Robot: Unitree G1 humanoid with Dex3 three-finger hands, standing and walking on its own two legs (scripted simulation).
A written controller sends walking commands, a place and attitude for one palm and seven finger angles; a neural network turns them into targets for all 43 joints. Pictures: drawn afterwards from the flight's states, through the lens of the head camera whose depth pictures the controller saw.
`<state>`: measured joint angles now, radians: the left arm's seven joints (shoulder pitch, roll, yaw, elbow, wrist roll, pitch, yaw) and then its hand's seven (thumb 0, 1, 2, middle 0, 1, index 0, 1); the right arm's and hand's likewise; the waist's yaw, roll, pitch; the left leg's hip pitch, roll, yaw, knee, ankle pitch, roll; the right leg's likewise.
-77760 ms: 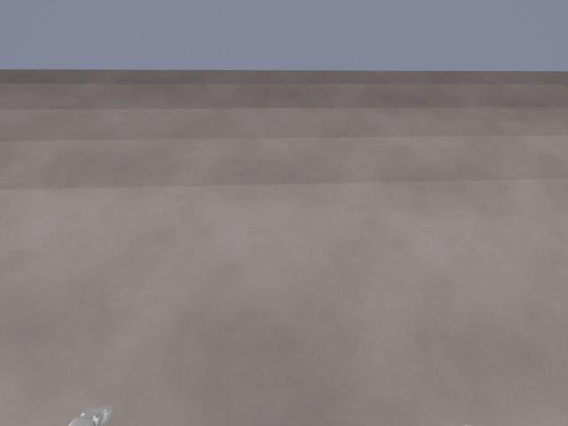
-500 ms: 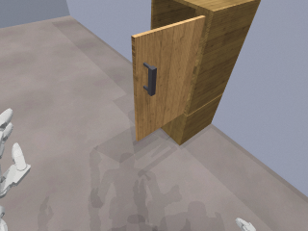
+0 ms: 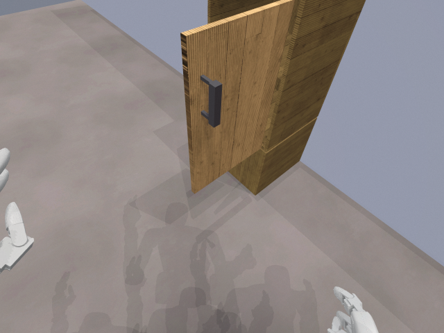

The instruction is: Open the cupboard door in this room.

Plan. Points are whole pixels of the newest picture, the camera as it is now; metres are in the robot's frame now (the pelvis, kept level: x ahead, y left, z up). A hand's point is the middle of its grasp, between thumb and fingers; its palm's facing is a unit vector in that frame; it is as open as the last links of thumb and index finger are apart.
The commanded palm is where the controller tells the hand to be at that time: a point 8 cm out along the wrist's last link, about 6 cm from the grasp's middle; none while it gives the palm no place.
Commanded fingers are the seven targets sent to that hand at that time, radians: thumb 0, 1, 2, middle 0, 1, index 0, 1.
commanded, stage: stop stepping back and stand still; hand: left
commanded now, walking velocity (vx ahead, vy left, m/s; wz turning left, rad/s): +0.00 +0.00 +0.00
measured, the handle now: (209, 101) +0.64 +0.06 +0.04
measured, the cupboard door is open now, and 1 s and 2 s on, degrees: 90 90 90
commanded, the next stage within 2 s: let the arm hang, fingers relaxed in 0.28 s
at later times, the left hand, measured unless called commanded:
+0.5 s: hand (71, 284) +0.19 +0.26 +0.00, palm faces +0.15 -0.87 -0.47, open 7.4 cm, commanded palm none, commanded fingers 0.00 0.90 0.90 -0.20 -0.30 -0.20 -0.30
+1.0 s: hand out of the picture -0.04 +0.20 -0.16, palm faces +0.04 -0.96 -0.26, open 7.3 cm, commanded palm none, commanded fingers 0.00 0.90 0.90 -0.20 -0.30 -0.20 -0.30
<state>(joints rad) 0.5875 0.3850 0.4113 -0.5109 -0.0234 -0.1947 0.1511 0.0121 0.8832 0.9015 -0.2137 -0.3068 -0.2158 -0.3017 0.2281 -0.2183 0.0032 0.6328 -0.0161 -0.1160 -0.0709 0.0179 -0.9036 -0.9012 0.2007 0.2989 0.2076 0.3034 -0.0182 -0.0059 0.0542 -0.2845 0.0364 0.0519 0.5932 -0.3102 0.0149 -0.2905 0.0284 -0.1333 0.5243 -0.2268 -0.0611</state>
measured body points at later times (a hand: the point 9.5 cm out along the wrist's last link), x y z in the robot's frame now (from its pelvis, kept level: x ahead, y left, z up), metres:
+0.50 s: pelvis +0.00 +0.01 +0.00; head +0.00 -0.02 +0.45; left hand +0.18 +0.30 +0.03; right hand +0.16 -0.24 -0.11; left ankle +0.01 +0.10 -0.73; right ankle +0.02 -0.10 -0.73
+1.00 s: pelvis -0.02 +0.00 +0.01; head +0.00 -0.01 +0.46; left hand -0.04 +0.25 -0.14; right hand -0.03 -0.23 -0.15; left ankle +0.01 +0.10 -0.73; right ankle +0.02 -0.10 -0.73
